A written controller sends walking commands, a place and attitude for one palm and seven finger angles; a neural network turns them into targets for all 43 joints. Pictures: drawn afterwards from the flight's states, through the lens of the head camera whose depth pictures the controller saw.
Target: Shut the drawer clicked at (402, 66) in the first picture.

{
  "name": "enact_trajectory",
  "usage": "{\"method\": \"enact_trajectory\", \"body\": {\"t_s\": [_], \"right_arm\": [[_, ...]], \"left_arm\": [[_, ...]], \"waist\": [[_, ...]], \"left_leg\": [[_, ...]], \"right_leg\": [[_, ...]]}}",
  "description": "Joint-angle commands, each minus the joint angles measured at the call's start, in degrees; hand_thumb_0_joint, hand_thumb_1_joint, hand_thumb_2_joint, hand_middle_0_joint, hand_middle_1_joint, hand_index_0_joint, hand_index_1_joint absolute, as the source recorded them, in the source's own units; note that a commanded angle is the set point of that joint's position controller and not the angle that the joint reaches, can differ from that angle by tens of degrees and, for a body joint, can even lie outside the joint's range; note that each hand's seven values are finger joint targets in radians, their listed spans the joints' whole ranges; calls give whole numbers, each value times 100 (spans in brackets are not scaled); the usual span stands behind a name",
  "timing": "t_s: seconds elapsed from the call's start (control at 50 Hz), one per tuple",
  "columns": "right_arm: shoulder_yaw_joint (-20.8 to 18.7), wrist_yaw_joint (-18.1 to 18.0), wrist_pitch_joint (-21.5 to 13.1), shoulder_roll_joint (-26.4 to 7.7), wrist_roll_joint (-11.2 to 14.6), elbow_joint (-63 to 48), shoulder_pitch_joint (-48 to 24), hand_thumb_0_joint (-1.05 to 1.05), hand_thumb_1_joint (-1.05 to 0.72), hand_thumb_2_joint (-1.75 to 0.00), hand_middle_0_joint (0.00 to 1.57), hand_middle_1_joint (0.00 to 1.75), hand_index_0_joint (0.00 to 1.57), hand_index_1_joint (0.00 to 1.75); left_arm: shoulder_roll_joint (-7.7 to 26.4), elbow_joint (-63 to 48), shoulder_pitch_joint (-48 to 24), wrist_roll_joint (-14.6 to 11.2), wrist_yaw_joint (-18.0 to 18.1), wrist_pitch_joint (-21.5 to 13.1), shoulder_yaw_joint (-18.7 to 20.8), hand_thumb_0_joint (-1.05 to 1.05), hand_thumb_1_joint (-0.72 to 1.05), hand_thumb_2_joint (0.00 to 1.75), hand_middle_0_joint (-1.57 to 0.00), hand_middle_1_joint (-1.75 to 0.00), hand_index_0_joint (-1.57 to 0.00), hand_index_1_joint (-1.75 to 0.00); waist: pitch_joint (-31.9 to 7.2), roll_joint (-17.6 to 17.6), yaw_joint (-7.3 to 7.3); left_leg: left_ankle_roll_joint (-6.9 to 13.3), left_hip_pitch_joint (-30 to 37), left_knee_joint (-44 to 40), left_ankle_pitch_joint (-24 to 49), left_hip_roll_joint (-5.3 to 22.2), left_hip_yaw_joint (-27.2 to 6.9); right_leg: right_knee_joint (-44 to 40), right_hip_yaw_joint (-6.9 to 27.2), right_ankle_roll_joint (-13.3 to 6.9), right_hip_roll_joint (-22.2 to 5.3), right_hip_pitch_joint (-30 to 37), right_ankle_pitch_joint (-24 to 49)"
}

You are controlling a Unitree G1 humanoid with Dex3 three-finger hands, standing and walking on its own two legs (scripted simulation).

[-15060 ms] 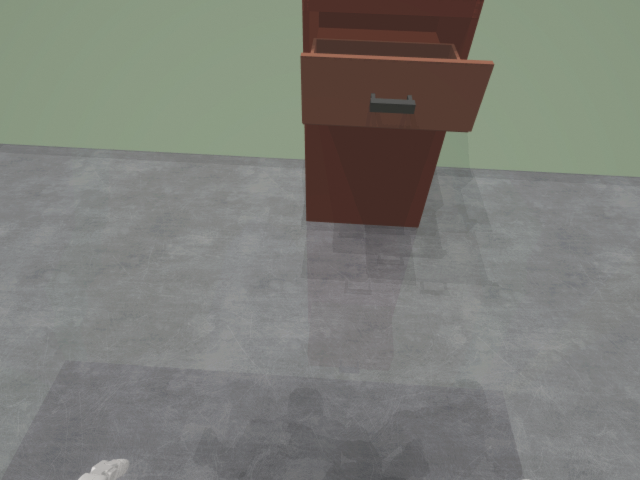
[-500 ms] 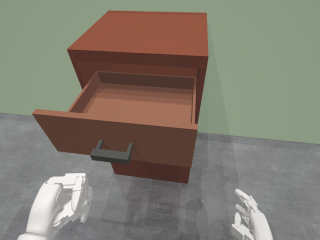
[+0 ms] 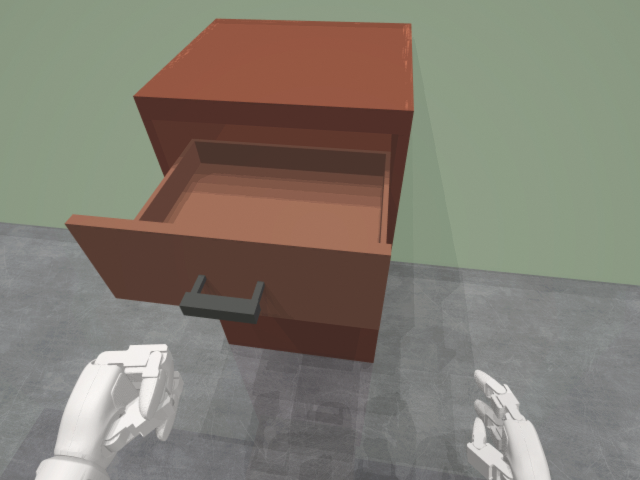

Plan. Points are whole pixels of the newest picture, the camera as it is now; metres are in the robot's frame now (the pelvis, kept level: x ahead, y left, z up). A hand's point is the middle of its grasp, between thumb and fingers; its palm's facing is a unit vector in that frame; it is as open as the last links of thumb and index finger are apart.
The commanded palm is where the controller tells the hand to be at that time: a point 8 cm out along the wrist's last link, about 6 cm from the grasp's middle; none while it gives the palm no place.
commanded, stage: bring the fist close to the handle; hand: left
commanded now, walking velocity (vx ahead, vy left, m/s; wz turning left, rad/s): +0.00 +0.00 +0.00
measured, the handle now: (225, 295) +0.36 +0.18 +0.02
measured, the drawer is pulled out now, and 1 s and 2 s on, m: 0.29 0.29 0.26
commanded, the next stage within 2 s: push the drawer shut in 1.28 s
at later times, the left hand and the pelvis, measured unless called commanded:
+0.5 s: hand (207, 383) +0.22 +0.15 +0.05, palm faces -0.07 -1.00 -0.05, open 3.3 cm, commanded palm +0.20 +0.21 +0.05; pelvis +0.00 +0.01 -0.01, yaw +0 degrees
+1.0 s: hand (229, 363) +0.26 +0.15 +0.01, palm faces -0.09 -1.00 -0.04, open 3.3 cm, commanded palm +0.23 +0.21 +0.02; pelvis +0.00 +0.01 -0.03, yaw -1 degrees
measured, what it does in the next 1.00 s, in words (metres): stands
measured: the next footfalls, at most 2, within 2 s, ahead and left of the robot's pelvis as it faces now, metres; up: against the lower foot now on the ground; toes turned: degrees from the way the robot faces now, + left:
none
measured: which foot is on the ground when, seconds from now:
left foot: down 0.00-1.00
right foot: down 0.00-1.00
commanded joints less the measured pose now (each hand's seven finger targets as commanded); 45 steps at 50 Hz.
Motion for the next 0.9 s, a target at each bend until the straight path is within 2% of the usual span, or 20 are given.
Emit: {"method": "enact_trajectory", "body": {"t_s": [0.0, 0.04, 0.12, 0.2, 0.22, 0.24, 0.28, 0.34, 0.42, 0.46, 0.5, 0.52, 0.56, 0.62, 0.66, 0.68, 0.72, 0.78, 0.84, 0.88], "right_arm": [[-319, -31, -347, -626, 0, -889, -580, 0, -90, -90, 20, 30, 20, 30], [-326, 8, -346, -614, -28, -929, -560, 0, -90, -90, 20, 30, 20, 30], [-362, 3, -221, -653, -68, -852, -522, 0, -90, -90, 20, 30, 20, 30], [-364, 32, -172, -641, -78, -922, -466, 0, -90, -90, 20, 30, 20, 30], [-360, 38, -155, -663, -90, -908, -480, 0, -90, -90, 20, 30, 20, 30], [-371, 41, -141, -659, -87, -915, -439, 0, -90, -90, 20, 30, 20, 30], [-375, 53, -135, -667, -100, -937, -390, 0, -90, -90, 20, 30, 20, 30], [-384, 63, -76, -693, -116, -939, -359, 0, -90, -90, 20, 30, 20, 30], [-417, 65, 44, -718, -130, -938, -344, 0, -90, -90, 20, 30, 20, 30], [-398, 91, 68, -686, -139, -1009, -298, 0, -90, -90, 20, 30, 20, 30], [-404, 94, 93, -717, -155, -984, -263, 0, -90, -90, 20, 30, 20, 30], [-412, 83, 130, -735, -167, -938, -267, 0, -90, -90, 20, 30, 20, 30], [-409, 100, 174, -735, -160, -958, -231, 0, -90, -90, 20, 30, 20, 30], [-434, 103, 230, -762, -168, -919, -212, 0, -90, -90, 20, 30, 20, 30], [-439, 130, 242, -738, -161, -986, -195, 0, -90, -90, 20, 30, 20, 30], [-444, 135, 255, -742, -161, -954, -161, 0, -90, -90, 20, 30, 20, 30], [-455, 138, 307, -774, -161, -914, -140, 0, -90, -90, 20, 30, 20, 30], [-476, 150, 370, -765, -171, -910, -133, 0, -90, -90, 20, 30, 20, 30], [-483, 172, 446, -758, -182, -928, -146, 0, -90, -90, 20, 30, 20, 30], [-493, 192, 466, -742, -182, -947, -148, 0, -90, -90, 20, 30, 20, 30]], "left_arm": [[414, -990, -464, -55, 22, -401, 286, 0, 90, 90, -140, -160, -140, -160], [389, -1075, -518, 25, 78, -445, 182, 0, 90, 90, -140, -160, -140, -160], [586, -733, -785, 102, 187, -549, 383, 0, 90, 90, -140, -160, -140, -160], [330, -641, -853, 124, 210, -704, 142, 0, 90, 90, -140, -160, -140, -160], [370, -609, -969, 130, 235, -732, 149, 0, 90, 90, -140, -160, -140, -160], [367, -570, -966, 157, 241, -754, 134, 0, 90, 90, -140, -160, -140, -160], [209, -515, -1043, 175, 245, -783, -76, 0, 90, 90, -140, -160, -140, -160], [273, -327, -1223, 254, 312, -822, -91, 0, 90, 90, -140, -160, -140, -160], [407, -39, -1322, 308, 407, -924, 101, 0, 90, 90, -140, -160, -140, -160], [178, -31, -1410, 303, 431, -991, -119, 0, 90, 90, -140, -160, -140, -160], [306, 60, -1648, 299, 472, -1064, -11, 0, 90, 90, -140, -160, -140, -160], [419, 206, -1703, 320, 504, -1095, 106, 0, 90, 90, -140, -160, -140, -160], [298, 374, -1851, 315, 472, -1170, -5, 0, 90, 90, -140, -160, -140, -160], [367, 575, -1994, 313, 418, -1258, 69, 0, 90, 90, -140, -160, -140, -160], [178, 576, -1989, 293, 356, -1303, -123, 0, 90, 90, -140, -160, -140, -160], [180, 606, -2114, 278, 333, -1307, -150, 0, 90, 90, -140, -160, -140, -160], [345, 803, -2179, 305, 336, -1313, 0, 0, 90, 90, -140, -160, -140, -160], [360, 1000, -2350, 310, 357, -1376, 71, 0, 90, 90, -140, -160, -140, -160], [280, 1133, -2586, 349, 402, -1435, -4, 0, 90, 90, -140, -160, -140, -160], [267, 1007, -2754, 344, 429, -1494, -40, 0, 90, 90, -140, -160, -140, -160]], "waist": [[-188, -256, -80], [-368, -122, -83], [-311, -393, -134], [-462, -192, -138], [-505, -264, -168], [-574, -145, -152], [-632, -138, -201], [-636, -254, -237], [-712, -364, -210], [-805, -297, -220], [-935, -208, -231], [-889, -322, -255], [-929, -379, -308], [-1118, -396, -306], [-1314, -228, -282], [-1344, -166, -334], [-1330, -232, -330], [-1380, -350, -338], [-1474, -315, -349], [-1597, -145, -331]], "left_leg": [[95, -343, -602, 1185, -117, -150], [104, -305, -572, 1308, -121, -156], [96, -546, -509, 1157, -121, -176], [72, -541, -454, 1272, -121, -164], [76, -587, -432, 1265, -120, -188], [66, -588, -420, 1302, -117, -173], [57, -591, -359, 1355, -113, -188], [55, -755, -308, 1260, -109, -199], [39, -923, -217, 1299, -105, -191], [30, -929, -168, 1361, -106, -185], [15, -1008, -85, 1305, -112, -189], [29, -1090, -42, 1299, -108, -183], [32, -1172, 36, 1257, -113, -175], [33, -1262, 164, 1374, -105, -174], [18, -1230, 218, 1491, -112, -159], [15, -1219, 277, 1564, -109, -162], [13, -1345, 340, 1570, -98, -169], [13, -1523, 451, 1480, -103, -160], [9, -1611, 560, 1591, -103, -153], [-9, -1583, 597, 1641, -91, -179]], "right_leg": [[-711, 441, 132, -67, 357, 783], [-604, 403, 127, -75, 382, 954], [-582, 436, 130, -67, 274, 723], [-395, 363, 108, -62, 198, 902], [-367, 359, 107, -55, 191, 891], [-333, 363, 100, -63, 193, 920], [-247, 328, 106, -61, 95, 1000], [-174, 332, 110, -62, -10, 879], [-10, 312, 94, -48, -104, 897], [68, 307, 92, -56, -148, 970], [139, 338, 85, -58, -202, 915], [142, 356, 88, -53, -240, 911], [208, 365, 94, -55, -333, 916], [328, 389, 84, -53, -345, 1056], [415, 382, 81, -67, -337, 1178], [443, 382, 86, -71, -393, 1277], [498, 392, 74, -63, -444, 1264], [611, 413, 81, -72, -535, 1249], [754, 410, 79, -80, -639, 1342], [838, 401, 66, -83, -687, 1342]]}}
